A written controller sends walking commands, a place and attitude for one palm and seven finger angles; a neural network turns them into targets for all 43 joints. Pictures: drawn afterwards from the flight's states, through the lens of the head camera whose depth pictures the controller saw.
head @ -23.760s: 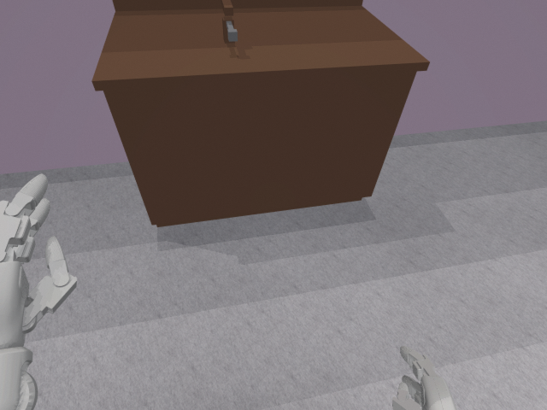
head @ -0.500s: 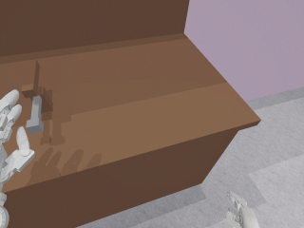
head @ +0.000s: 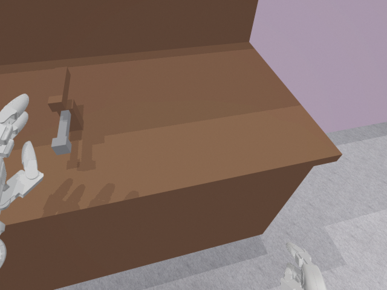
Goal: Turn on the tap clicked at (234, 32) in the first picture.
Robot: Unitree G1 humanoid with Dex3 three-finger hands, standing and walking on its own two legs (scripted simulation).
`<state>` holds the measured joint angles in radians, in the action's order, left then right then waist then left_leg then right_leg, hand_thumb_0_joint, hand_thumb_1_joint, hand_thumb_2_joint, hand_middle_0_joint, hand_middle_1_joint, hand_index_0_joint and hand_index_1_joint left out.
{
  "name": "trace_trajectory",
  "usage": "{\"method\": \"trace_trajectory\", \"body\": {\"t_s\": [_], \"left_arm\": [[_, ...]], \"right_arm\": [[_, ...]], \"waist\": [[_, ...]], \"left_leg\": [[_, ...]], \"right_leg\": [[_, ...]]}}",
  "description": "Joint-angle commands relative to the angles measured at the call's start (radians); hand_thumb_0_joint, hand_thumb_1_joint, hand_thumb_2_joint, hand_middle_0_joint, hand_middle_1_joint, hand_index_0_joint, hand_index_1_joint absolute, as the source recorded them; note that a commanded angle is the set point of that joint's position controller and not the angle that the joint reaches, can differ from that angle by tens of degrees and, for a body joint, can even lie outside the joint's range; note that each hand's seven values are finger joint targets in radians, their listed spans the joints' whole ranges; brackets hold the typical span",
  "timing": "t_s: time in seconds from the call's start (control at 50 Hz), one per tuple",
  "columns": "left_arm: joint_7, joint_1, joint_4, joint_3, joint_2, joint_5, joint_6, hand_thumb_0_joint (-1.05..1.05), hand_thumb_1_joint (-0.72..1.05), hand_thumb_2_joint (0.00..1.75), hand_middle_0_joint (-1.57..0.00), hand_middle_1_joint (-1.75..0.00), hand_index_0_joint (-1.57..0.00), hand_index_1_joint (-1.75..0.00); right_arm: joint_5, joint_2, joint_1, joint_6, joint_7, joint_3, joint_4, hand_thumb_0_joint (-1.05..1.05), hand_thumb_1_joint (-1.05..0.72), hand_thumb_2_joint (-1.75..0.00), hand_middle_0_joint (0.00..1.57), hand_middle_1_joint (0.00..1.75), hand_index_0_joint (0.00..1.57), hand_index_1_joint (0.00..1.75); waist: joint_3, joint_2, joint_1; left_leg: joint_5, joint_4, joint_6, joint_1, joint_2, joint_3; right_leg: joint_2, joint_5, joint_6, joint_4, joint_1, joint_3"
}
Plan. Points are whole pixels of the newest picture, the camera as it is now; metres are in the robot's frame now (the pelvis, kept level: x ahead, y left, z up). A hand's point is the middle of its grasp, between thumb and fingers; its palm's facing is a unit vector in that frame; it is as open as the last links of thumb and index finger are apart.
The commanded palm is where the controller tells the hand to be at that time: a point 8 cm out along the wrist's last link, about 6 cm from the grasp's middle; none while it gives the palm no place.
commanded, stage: come to a stop and stand still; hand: left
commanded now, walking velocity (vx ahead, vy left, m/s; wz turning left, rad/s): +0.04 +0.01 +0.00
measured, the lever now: (61, 145) +0.35 +0.33 +0.08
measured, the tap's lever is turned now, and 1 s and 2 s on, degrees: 0 0 0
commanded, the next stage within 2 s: look again from close up in 1.58 s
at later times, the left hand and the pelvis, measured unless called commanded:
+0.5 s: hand (3, 217) +0.16 +0.28 +0.17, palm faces +0.46 -0.84 -0.30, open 7.4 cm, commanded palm +0.11 +0.30 +0.18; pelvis -0.06 +0.02 +0.00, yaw -2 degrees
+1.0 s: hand out of the picture +0.15 +0.31 +0.16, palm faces +0.40 -0.84 -0.36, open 7.4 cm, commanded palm +0.09 +0.34 +0.18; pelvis -0.06 +0.06 -0.01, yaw +0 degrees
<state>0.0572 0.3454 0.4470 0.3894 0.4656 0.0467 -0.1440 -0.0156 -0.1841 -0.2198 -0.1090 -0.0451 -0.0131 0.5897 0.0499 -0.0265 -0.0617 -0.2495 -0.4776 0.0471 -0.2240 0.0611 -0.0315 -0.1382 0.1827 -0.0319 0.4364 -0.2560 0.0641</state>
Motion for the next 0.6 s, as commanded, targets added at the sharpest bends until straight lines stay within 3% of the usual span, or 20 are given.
{"method": "trace_trajectory", "body": {"t_s": [0.0,0.02,0.04,0.06,0.1,0.12,0.14,0.16,0.18,0.22,0.24,0.28,0.3,0.4,0.42,0.44,0.46,0.48,0.52,0.58], "left_arm": [[-0.017,-0.086,-0.087,0.093,0.099,0.024,-0.086,0.0,0.9,0.9,-0.2,-0.3,-0.2,-0.3],[-0.03,-0.041,-0.02,-0.02,-0.015,0.034,-0.085,0.0,0.9,0.9,-0.2,-0.3,-0.2,-0.3],[-0.022,-0.06,0.091,0.011,0.041,0.026,-0.095,0.0,0.9,0.9,-0.2,-0.3,-0.2,-0.3],[-0.014,-0.004,0.125,0.002,0.024,0.027,-0.102,0.0,0.9,0.9,-0.2,-0.3,-0.2,-0.3],[0.008,0.101,0.187,0.032,0.064,0.024,-0.111,0.0,0.9,0.9,-0.2,-0.3,-0.2,-0.3],[0.027,0.17,0.181,0.067,0.089,0.032,-0.115,0.0,0.9,0.9,-0.2,-0.3,-0.2,-0.3],[0.038,0.15,0.189,0.118,0.122,0.035,-0.125,0.0,0.9,0.9,-0.2,-0.3,-0.2,-0.3],[0.043,0.111,0.207,0.158,0.149,0.041,-0.139,0.0,0.9,0.9,-0.2,-0.3,-0.2,-0.3],[0.055,0.089,0.211,0.205,0.177,0.041,-0.149,0.0,0.9,0.9,-0.2,-0.3,-0.2,-0.3],[0.082,0.053,0.245,0.25,0.218,0.028,-0.148,0.0,0.9,0.9,-0.2,-0.3,-0.2,-0.3],[0.088,0.042,0.217,0.193,0.149,0.026,-0.142,0.0,0.9,0.9,-0.2,-0.3,-0.2,-0.3],[0.095,0.0,0.193,0.148,0.106,0.015,-0.136,0.0,0.9,0.9,-0.2,-0.3,-0.2,-0.3],[0.096,-0.018,0.172,0.129,0.093,0.009,-0.138,0.0,0.9,0.9,-0.2,-0.3,-0.2,-0.3],[0.073,-0.101,0.122,0.005,0.011,-0.021,-0.137,0.0,0.9,0.9,-0.2,-0.3,-0.2,-0.3],[0.065,-0.082,0.123,0.0,0.015,-0.017,-0.134,0.0,0.9,0.9,-0.2,-0.3,-0.2,-0.3],[0.063,-0.088,0.118,-0.029,-0.012,-0.026,-0.125,0.0,0.9,0.9,-0.2,-0.3,-0.2,-0.3],[0.064,-0.115,0.13,-0.032,-0.007,-0.038,-0.118,0.0,0.9,0.9,-0.2,-0.3,-0.2,-0.3],[0.063,-0.135,0.132,-0.027,-0.004,-0.044,-0.113,0.0,0.9,0.9,-0.2,-0.3,-0.2,-0.3],[0.059,-0.167,0.161,0.032,0.066,-0.046,-0.109,0.0,0.9,0.9,-0.2,-0.3,-0.2,-0.3],[0.053,-0.14,0.137,0.073,0.076,-0.049,-0.106,0.0,0.9,0.9,-0.2,-0.3,-0.2,-0.3]], "right_arm": [[-0.007,-0.171,0.031,-0.093,0.011,-0.074,-0.166,0.0,-0.9,-0.9,0.2,0.3,0.2,0.3],[-0.023,-0.143,0.065,-0.096,0.033,-0.057,-0.188,0.0,-0.9,-0.9,0.2,0.3,0.2,0.3],[-0.016,-0.159,0.047,-0.095,0.047,-0.059,-0.203,0.0,-0.9,-0.9,0.2,0.3,0.2,0.3],[-0.025,-0.151,0.053,-0.1,0.061,-0.054,-0.209,0.0,-0.9,-0.9,0.2,0.3,0.2,0.3],[-0.033,-0.127,0.052,-0.106,0.07,-0.038,-0.223,0.0,-0.9,-0.9,0.2,0.3,0.2,0.3],[-0.039,-0.116,0.067,-0.102,0.069,-0.032,-0.208,0.0,-0.9,-0.9,0.2,0.3,0.2,0.3],[-0.028,-0.124,0.061,-0.097,0.053,-0.036,-0.202,0.0,-0.9,-0.9,0.2,0.3,0.2,0.3],[-0.021,-0.129,0.07,-0.101,0.04,-0.035,-0.199,0.0,-0.9,-0.9,0.2,0.3,0.2,0.3],[-0.017,-0.123,0.076,-0.103,0.03,-0.031,-0.188,0.0,-0.9,-0.9,0.2,0.3,0.2,0.3],[-0.009,-0.114,0.104,-0.089,0.006,-0.015,-0.169,0.0,-0.9,-0.9,0.2,0.3,0.2,0.3],[-0.005,-0.097,0.099,-0.085,-0.003,-0.011,-0.161,0.0,-0.9,-0.9,0.2,0.3,0.2,0.3],[0.011,-0.099,0.083,-0.087,-0.007,-0.004,-0.146,0.0,-0.9,-0.9,0.2,0.3,0.2,0.3],[0.016,-0.103,0.075,-0.092,-0.008,-0.004,-0.138,0.0,-0.9,-0.9,0.2,0.3,0.2,0.3],[-0.003,-0.161,0.041,-0.109,0.007,-0.032,-0.144,0.0,-0.9,-0.9,0.2,0.3,0.2,0.3],[-0.014,-0.151,0.07,-0.109,0.01,-0.021,-0.141,0.0,-0.9,-0.9,0.2,0.3,0.2,0.3],[-0.01,-0.152,0.082,-0.102,0.008,-0.013,-0.154,0.0,-0.9,-0.9,0.2,0.3,0.2,0.3],[-0.013,-0.151,0.102,-0.096,0.01,-0.009,-0.167,0.0,-0.9,-0.9,0.2,0.3,0.2,0.3],[-0.018,-0.15,0.108,-0.094,0.015,-0.011,-0.171,0.0,-0.9,-0.9,0.2,0.3,0.2,0.3],[-0.017,-0.142,0.104,-0.089,0.02,-0.016,-0.173,0.0,-0.9,-0.9,0.2,0.3,0.2,0.3],[-0.004,-0.139,0.095,-0.082,0.021,-0.024,-0.196,0.0,-0.9,-0.9,0.2,0.3,0.2,0.3]], "waist": [[-0.185,0.261,0.014],[-0.206,0.355,0.019],[-0.221,0.326,0.013],[-0.234,0.24,0.009],[-0.219,-0.143,0.002],[-0.217,-0.249,0.003],[-0.211,-0.319,0.013],[-0.177,-0.317,0.018],[-0.174,-0.262,0.026],[-0.164,-0.088,0.031],[-0.148,-0.016,0.038],[-0.135,0.073,0.037],[-0.124,0.105,0.036],[-0.154,0.006,0.029],[-0.15,0.098,0.027],[-0.108,0.181,0.033],[-0.051,0.214,0.028],[-0.016,0.199,0.024],[-0.018,0.119,0.021],[-0.004,0.054,0.025]], "left_leg": [[0.23,0.001,-0.118,-0.085,0.095,0.011],[0.281,0.007,-0.122,-0.04,0.098,0.029],[0.258,-0.003,-0.118,-0.09,0.091,0.03],[0.181,-0.043,-0.108,-0.14,0.058,0.049],[-0.08,-0.225,-0.073,-0.181,-0.08,0.077],[-0.176,-0.298,-0.068,-0.176,-0.1,0.071],[-0.18,-0.359,-0.062,-0.171,-0.102,0.046],[-0.156,-0.384,-0.054,-0.157,-0.096,0.031],[-0.133,-0.389,-0.05,-0.156,-0.089,0.026],[-0.135,-0.336,-0.052,-0.139,-0.07,0.012],[-0.151,-0.268,-0.062,-0.109,-0.074,0.017],[-0.127,-0.095,-0.079,-0.017,-0.098,0.054],[-0.101,-0.03,-0.086,0.023,-0.11,0.072],[-0.09,0.117,-0.132,0.031,-0.009,0.003],[-0.166,0.15,-0.137,0.021,0.016,0.001],[-0.281,0.215,-0.144,-0.098,0.046,-0.053],[-0.391,0.275,-0.152,-0.25,0.079,-0.096],[-0.428,0.293,-0.162,-0.351,0.102,-0.104],[-0.385,0.265,-0.152,-0.352,0.101,-0.079],[-0.421,0.201,-0.142,-0.389,0.073,-0.058]], "right_leg": [[0.182,-0.301,0.124,0.198,0.151,-0.171],[0.185,-0.232,0.085,0.208,0.126,-0.125],[0.186,-0.186,0.087,0.173,0.188,-0.129],[0.197,-0.197,0.092,0.127,0.243,-0.15],[0.283,-0.191,0.108,-0.087,0.232,-0.287],[0.324,-0.202,0.103,-0.158,0.206,-0.331],[0.327,-0.122,0.135,-0.2,0.169,-0.321],[0.321,-0.04,0.158,-0.242,0.102,-0.32],[0.32,0.056,0.148,-0.264,0.081,-0.324],[0.345,0.166,0.039,-0.266,0.042,-0.374],[0.347,0.208,-0.001,-0.268,0.014,-0.366],[0.312,0.302,-0.001,-0.287,-0.029,-0.341],[0.282,0.351,0.029,-0.302,-0.045,-0.327],[0.197,0.237,0.126,-0.189,0.108,-0.24],[0.192,0.26,0.113,-0.14,0.075,-0.22],[0.174,0.263,0.091,-0.054,0.114,-0.185],[0.15,0.201,0.079,0.042,0.185,-0.148],[0.14,0.144,0.081,0.121,0.247,-0.131],[0.135,0.105,0.076,0.137,0.256,-0.107],[0.157,0.185,0.056,0.065,0.269,-0.129]]}}
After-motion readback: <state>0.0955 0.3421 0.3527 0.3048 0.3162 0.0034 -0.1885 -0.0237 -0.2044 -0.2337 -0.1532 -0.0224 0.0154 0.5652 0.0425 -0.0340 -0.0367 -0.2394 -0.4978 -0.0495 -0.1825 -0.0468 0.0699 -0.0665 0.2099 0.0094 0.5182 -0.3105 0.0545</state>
